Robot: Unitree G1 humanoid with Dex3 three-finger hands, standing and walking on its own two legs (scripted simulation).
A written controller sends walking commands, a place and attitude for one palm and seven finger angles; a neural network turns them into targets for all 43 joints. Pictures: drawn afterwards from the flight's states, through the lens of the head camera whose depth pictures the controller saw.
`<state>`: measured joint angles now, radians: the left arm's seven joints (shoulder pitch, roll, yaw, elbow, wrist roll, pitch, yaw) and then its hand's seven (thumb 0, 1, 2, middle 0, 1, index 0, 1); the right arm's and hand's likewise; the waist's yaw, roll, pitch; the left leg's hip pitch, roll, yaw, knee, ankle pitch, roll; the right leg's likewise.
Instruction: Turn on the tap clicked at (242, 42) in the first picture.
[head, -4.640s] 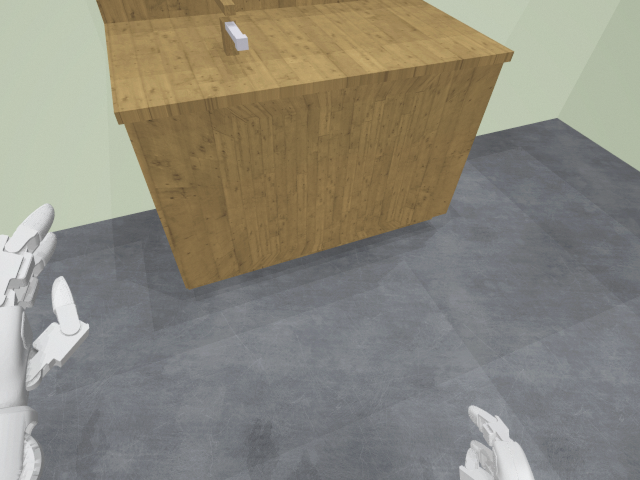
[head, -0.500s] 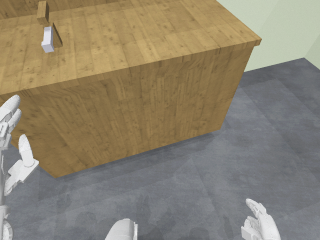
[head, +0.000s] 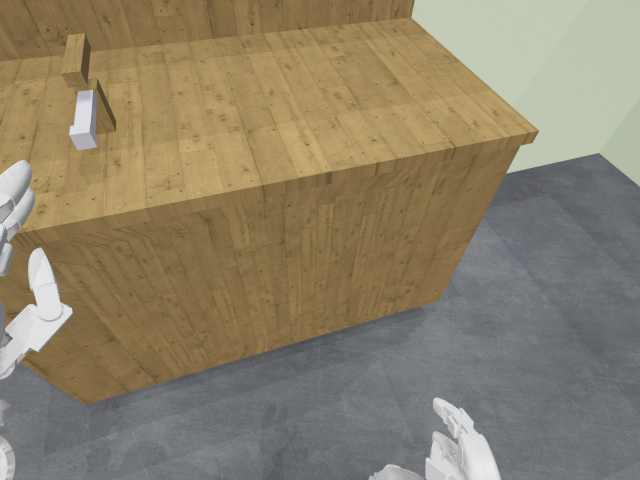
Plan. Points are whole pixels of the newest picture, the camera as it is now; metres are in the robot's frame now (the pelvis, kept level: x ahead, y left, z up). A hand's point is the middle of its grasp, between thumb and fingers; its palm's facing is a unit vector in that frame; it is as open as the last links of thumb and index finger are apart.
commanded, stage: take the last steps up to it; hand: left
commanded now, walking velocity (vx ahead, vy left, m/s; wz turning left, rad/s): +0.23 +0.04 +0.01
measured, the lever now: (84, 136) +0.55 +0.40 +0.10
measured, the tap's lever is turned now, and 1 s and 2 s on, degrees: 0 0 0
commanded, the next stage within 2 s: come to a stop and stand still in 0.50 s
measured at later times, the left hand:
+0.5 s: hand (125, 242) +0.29 +0.20 +0.19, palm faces +0.38 -0.79 -0.47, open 7.4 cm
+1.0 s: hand (91, 198) +0.33 +0.25 +0.20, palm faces +0.51 -0.72 -0.47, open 7.4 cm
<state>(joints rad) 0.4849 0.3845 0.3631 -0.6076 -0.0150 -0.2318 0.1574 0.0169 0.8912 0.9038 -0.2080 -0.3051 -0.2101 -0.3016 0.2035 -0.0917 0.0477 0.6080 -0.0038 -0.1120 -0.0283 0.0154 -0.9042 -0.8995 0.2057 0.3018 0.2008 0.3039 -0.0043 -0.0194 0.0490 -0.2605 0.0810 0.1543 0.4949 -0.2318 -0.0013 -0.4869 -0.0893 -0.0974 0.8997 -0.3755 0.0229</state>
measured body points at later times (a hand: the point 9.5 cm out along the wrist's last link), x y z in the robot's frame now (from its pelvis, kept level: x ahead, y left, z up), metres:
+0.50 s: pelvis +0.08 -0.03 +0.00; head +0.11 -0.03 +0.45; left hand +0.26 +0.24 +0.22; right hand +0.24 -0.30 -0.08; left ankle +0.13 +0.10 -0.72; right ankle +0.08 -0.12 -0.74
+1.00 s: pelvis +0.09 -0.04 +0.00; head +0.12 -0.04 +0.44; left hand +0.30 +0.29 +0.22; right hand +0.27 -0.23 -0.10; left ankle +0.13 +0.09 -0.74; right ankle +0.13 -0.13 -0.74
